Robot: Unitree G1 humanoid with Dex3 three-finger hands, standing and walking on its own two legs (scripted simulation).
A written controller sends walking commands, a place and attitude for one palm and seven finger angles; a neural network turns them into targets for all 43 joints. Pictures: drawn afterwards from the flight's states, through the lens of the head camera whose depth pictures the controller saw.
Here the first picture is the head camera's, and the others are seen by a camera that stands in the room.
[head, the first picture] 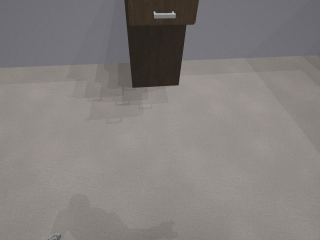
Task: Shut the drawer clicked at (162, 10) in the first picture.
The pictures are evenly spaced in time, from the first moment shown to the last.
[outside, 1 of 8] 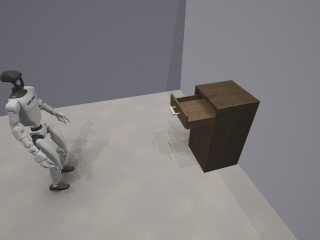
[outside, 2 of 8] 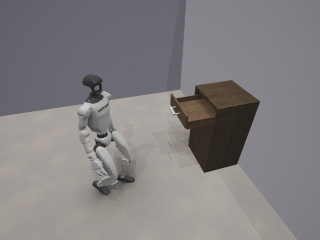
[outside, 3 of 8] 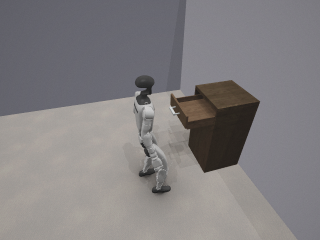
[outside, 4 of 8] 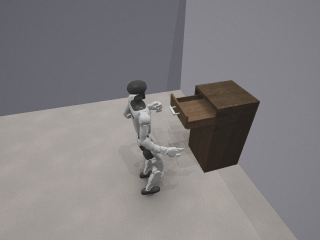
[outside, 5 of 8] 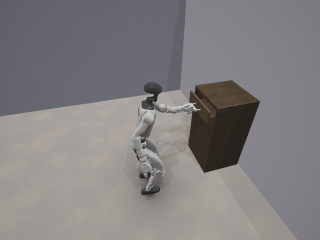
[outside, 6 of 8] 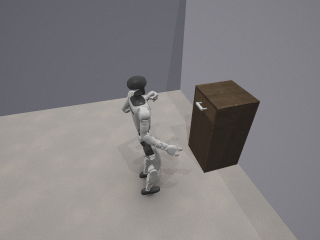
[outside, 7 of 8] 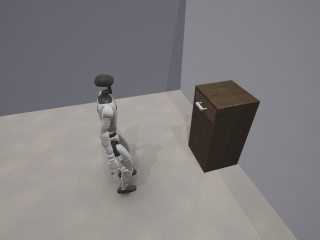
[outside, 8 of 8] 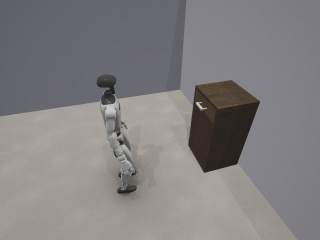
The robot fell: no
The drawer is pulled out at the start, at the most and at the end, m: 0.29 0.29 0.00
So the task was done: yes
